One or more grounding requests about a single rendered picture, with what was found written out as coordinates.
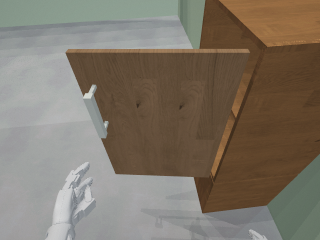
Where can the cupboard door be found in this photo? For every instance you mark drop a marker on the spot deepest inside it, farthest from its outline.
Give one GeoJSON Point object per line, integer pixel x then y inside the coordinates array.
{"type": "Point", "coordinates": [167, 109]}

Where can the left robot forearm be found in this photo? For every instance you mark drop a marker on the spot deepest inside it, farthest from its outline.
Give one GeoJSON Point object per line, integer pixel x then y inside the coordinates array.
{"type": "Point", "coordinates": [61, 231]}

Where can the handle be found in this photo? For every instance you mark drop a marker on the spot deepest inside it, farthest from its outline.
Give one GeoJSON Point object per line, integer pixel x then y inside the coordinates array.
{"type": "Point", "coordinates": [93, 110]}

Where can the robot left hand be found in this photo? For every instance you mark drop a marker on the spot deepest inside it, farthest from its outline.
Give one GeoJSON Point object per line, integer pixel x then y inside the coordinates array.
{"type": "Point", "coordinates": [70, 207]}

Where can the robot right hand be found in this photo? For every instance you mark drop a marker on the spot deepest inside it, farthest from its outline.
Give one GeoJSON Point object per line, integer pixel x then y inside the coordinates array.
{"type": "Point", "coordinates": [256, 236]}

